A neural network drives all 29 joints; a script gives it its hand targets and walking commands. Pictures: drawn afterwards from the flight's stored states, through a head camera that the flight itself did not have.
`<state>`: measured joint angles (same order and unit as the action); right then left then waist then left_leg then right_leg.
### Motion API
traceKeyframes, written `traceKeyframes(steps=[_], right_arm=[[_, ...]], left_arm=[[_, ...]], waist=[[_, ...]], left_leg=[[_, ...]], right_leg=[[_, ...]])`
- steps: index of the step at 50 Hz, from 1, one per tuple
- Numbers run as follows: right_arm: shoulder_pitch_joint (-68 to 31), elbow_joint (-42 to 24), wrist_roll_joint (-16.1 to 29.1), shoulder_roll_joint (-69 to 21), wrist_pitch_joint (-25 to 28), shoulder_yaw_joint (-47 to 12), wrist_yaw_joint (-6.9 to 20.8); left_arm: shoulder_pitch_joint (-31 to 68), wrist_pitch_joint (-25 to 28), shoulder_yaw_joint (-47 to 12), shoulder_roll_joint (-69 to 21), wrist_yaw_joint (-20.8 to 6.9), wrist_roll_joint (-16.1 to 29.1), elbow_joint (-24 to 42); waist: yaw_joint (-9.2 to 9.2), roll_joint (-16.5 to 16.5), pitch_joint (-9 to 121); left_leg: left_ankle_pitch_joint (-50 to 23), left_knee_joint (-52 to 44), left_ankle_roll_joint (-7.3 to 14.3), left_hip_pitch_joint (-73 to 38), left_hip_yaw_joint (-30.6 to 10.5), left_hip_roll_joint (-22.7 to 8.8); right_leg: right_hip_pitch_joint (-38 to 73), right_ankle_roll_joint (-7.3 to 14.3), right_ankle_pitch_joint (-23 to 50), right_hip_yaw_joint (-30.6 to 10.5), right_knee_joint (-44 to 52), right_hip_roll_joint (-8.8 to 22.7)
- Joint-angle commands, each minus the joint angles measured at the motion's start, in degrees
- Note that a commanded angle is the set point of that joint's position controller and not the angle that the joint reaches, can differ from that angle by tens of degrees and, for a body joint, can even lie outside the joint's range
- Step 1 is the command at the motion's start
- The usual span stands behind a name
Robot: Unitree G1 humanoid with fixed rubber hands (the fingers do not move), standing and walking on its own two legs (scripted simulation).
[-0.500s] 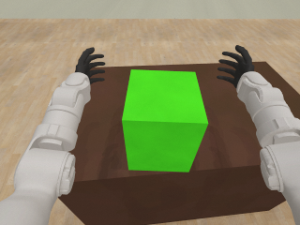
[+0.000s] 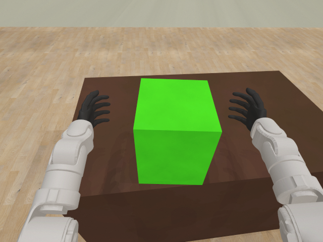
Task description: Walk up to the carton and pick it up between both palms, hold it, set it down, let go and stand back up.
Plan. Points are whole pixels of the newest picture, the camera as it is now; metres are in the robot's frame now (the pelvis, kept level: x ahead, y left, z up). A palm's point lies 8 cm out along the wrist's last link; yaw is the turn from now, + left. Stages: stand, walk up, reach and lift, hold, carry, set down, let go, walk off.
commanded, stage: set down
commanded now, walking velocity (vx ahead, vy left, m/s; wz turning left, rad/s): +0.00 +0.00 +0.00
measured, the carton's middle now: (172, 132) +0.45 +0.00 +0.03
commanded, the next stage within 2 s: none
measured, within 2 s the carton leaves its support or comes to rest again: neither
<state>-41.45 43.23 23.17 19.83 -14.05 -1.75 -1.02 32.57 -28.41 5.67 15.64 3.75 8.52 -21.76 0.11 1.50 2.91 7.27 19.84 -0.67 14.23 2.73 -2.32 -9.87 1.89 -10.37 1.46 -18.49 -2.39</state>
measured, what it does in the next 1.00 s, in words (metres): stands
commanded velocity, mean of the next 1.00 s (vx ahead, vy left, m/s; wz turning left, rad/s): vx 0.00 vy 0.00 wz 0.00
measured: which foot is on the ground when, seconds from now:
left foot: down 0.00-1.00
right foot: down 0.00-1.00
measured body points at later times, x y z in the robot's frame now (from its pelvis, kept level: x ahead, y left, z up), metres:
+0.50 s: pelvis +0.00 +0.00 +0.00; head -0.01 +0.01 +0.45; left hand +0.34 +0.22 +0.09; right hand +0.36 -0.20 +0.09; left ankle +0.03 +0.12 -0.75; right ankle -0.01 -0.09 -0.75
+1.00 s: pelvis +0.03 +0.00 +0.00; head +0.02 +0.01 +0.45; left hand +0.26 +0.21 +0.02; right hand +0.27 -0.21 +0.03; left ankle +0.03 +0.12 -0.75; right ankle -0.01 -0.09 -0.75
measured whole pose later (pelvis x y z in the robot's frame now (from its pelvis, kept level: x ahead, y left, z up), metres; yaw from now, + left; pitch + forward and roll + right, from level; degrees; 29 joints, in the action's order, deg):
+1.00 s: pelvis +0.03 +0.00 +0.00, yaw -1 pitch -2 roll +1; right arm 10.0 12.1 12.9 11.9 5.2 -0.5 -0.1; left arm -10.4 -3.2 2.5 7.7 3.0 4.1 -6.2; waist 1.9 1.9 -0.3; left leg 8.1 15.4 -0.8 5.1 4.2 -1.7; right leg -2.3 2.1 -12.1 -0.1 -16.5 -1.9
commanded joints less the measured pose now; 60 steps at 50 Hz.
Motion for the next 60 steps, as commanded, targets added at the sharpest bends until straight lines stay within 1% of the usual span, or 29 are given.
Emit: traceKeyframes(steps=[1, 4, 8, 13, 14, 15, 16, 18, 20, 23, 25, 27, 29, 33, 36, 42, 44, 48, 53, 56, 60], right_arm=[[-20.27, -11.83, -2.45, 9.68, 1.57, 5.20, 0.45], [-15.67, -11.86, -2.67, 8.72, 0.93, 4.23, 0.28], [-10.25, -13.14, -2.39, 6.61, 0.63, 2.76, -0.19], [-4.71, -18.13, -2.92, 4.23, 1.41, 2.77, -0.28], [-10.14, -18.19, -3.33, 4.63, 2.12, 3.67, -0.45], [-6.62, -17.53, -3.29, 3.47, 2.77, 3.21, -0.40], [-4.99, -17.84, -3.44, 2.86, 3.63, 3.13, -0.35], [-1.59, -19.19, -3.77, 2.17, 5.52, 3.00, -0.40], [2.31, -21.31, -3.90, 1.97, 7.47, 2.61, -0.63], [9.80, -24.82, -4.38, 1.83, 10.29, 2.14, -1.49], [13.91, -27.49, -5.08, 1.59, 11.76, 2.23, -2.21], [16.82, -30.21, -5.94, 1.35, 12.81, 2.84, -2.73], [18.98, -32.84, -6.73, 1.04, 13.50, 3.73, -2.78], [24.15, -36.06, -7.66, 0.11, 14.25, 4.94, -1.58], [29.38, -36.32, -7.82, -0.59, 14.92, 4.79, -0.36], [39.82, -37.42, -8.61, -1.78, 18.41, 3.33, 0.77], [41.90, -38.34, -9.38, -2.22, 19.92, 3.27, 0.88], [44.72, -39.77, -11.09, -3.40, 22.40, 3.50, 1.06], [48.47, -38.93, -12.46, -4.64, 24.10, 3.02, 0.91], [50.61, -37.43, -12.71, -4.99, 24.31, 2.24, 0.54], [52.80, -36.79, -12.65, -4.68, 23.88, 1.37, -0.17]], left_arm=[[22.59, 0.85, 1.20, 5.44, 1.48, 0.31, 12.48], [17.62, -0.21, 2.27, 4.36, 1.14, -0.70, 11.67], [12.16, -0.41, 3.61, 2.67, 0.18, -2.34, 11.75], [7.66, 1.50, 3.69, 0.84, -0.09, -3.13, 14.77], [14.51, 2.20, 4.63, 3.52, -0.05, -3.00, 11.80], [10.90, 3.14, 4.34, 2.44, 0.16, -3.26, 11.08], [9.58, 4.15, 4.06, 1.94, 0.19, -3.39, 11.49], [6.62, 6.25, 3.64, 1.25, 0.20, -3.59, 13.04], [2.61, 8.19, 3.49, 0.66, 0.00, -3.75, 15.12], [-5.53, 10.38, 3.59, -0.39, -0.90, -4.52, 18.95], [-10.09, 11.29, 3.62, -1.02, -1.65, -4.88, 21.23], [-12.85, 12.00, 3.11, -1.50, -2.00, -4.67, 23.42], [-14.31, 12.79, 2.13, -1.78, -1.81, -3.93, 25.53], [-17.75, 15.08, 0.04, -2.24, -0.69, -2.40, 27.97], [-22.70, 17.26, -0.66, -2.88, -0.24, -2.50, 27.67], [-33.49, 22.58, -0.71, -4.45, -0.88, -4.53, 25.11], [-35.22, 24.72, -1.03, -4.47, -0.97, -4.82, 24.31], [-36.59, 29.17, -2.37, -3.80, -0.49, -4.34, 22.92], [-38.68, 33.66, -3.67, -2.71, 0.29, -3.49, 20.88], [-40.60, 34.63, -3.80, -2.23, 0.17, -3.36, 19.56], [-43.18, 33.35, -3.28, -1.51, -0.55, -3.47, 19.37]], waist=[[-0.79, -2.39, 23.10], [-0.34, -0.85, 20.97], [0.17, 0.30, 16.49], [0.29, 0.01, 12.16], [1.14, -0.55, 11.38], [1.51, -0.42, 9.78], [1.66, -0.69, 9.66], [1.71, -1.04, 10.81], [1.59, -0.71, 12.57], [0.92, -0.43, 13.76], [0.46, -0.23, 12.70], [0.09, -0.32, 10.84], [-0.13, -0.69, 8.99], [0.10, -1.53, 6.51], [0.76, -1.49, 5.65], [2.15, -0.05, 4.31], [2.40, 0.25, 3.46], [2.46, 0.25, 1.57], [1.99, -0.44, 0.14], [1.68, -0.66, -0.19], [1.46, -0.72, 0.07]], left_leg=[[-10.57, 1.18, 1.13, -20.84, -2.30, 0.97], [-10.03, 0.56, 1.86, -19.62, -2.12, 1.18], [-8.53, -0.70, 2.10, -17.44, -1.59, 2.03], [-5.82, -1.88, 1.95, -16.66, -1.23, 2.60], [-1.96, -2.21, 2.17, -14.11, -0.87, 2.87], [-1.13, -2.41, 2.23, -14.74, -0.77, 2.64], [-1.08, -2.42, 2.16, -15.58, -0.66, 2.63], [-3.17, -2.05, 1.82, -17.51, -0.64, 2.57], [-7.19, -1.40, 1.51, -19.87, -0.67, 2.69], [-13.58, -0.72, 0.99, -22.91, -0.69, 2.99], [-15.62, -0.70, 0.70, -23.56, -0.71, 3.16], [-15.39, -0.95, 0.45, -23.43, -0.76, 3.17], [-13.81, -1.20, 0.21, -23.10, -0.87, 3.00], [-11.01, -1.65, -0.08, -23.38, -1.32, 2.37], [-11.60, -1.94, -0.04, -24.32, -1.69, 2.10], [-15.47, -2.23, 0.36, -24.51, -1.92, 2.38], [-14.90, -2.43, 0.49, -23.51, -1.86, 2.45], [-11.60, -2.81, 0.70, -21.51, -1.75, 2.38], [-8.99, -2.88, 0.62, -20.77, -1.83, 2.13], [-9.62, -2.62, 0.52, -21.03, -1.94, 2.08], [-12.27, -2.21, 0.32, -21.88, -2.03, 2.15]], right_leg=[[-6.99, -3.37, 9.94, 0.11, 2.53, -0.80], [-4.90, -3.85, 9.91, -0.69, 2.50, -0.29], [-2.75, -4.35, 9.13, -1.47, 2.63, 0.05], [-4.19, -3.93, 5.34, -1.90, 3.26, 0.17], [-6.01, -4.08, 1.67, -1.86, 4.28, 0.90], [-6.26, -3.97, 0.00, -1.81, 4.66, 0.89], [-6.37, -3.83, -0.66, -1.97, 4.83, 0.92], [-5.89, -3.69, 1.04, -2.05, 4.67, 0.90], [-4.21, -3.88, 5.39, -1.99, 4.22, 0.64], [-1.24, -4.27, 12.76, -1.84, 3.82, 0.16], [-0.24, -4.37, 15.30, -1.72, 3.93, -0.03], [-0.88, -4.25, 14.66, -1.44, 4.21, -0.17], [-2.76, -3.83, 11.48, -1.17, 4.69, -0.22], [-6.73, -2.77, 4.94, -1.14, 5.75, -0.09], [-7.27, -2.33, 4.16, -1.56, 6.30, 0.07], [-4.34, -2.47, 9.45, -2.56, 6.71, 0.42], [-4.00, -2.42, 9.63, -2.77, 6.72, 0.67], [-4.79, -2.03, 7.26, -3.23, 6.84, 1.39], [-5.16, -1.54, 5.88, -4.05, 6.77, 2.23], [-4.34, -1.44, 7.38, -4.44, 6.52, 2.46], [-2.37, -1.62, 11.16, -4.53, 6.23, 2.44]])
